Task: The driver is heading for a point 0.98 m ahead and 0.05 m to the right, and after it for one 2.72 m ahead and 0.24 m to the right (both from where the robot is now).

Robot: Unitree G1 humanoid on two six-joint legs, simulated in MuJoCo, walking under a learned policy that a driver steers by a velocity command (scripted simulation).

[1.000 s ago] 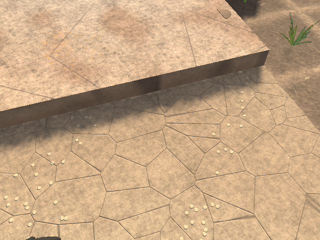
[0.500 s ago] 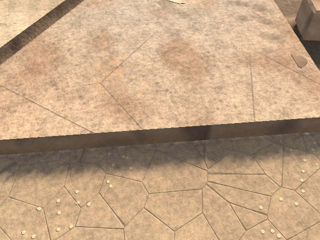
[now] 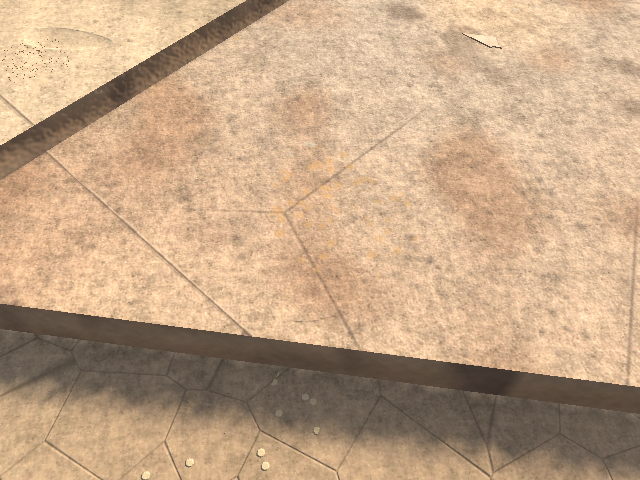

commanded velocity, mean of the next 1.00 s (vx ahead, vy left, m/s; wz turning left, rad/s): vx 0.50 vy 0.00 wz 0.14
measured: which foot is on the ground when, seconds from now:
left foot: down 0.00-0.16, up 0.18-0.62, down 0.64-1.00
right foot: up 0.00-0.14, down 0.16-0.66, up 0.68-1.00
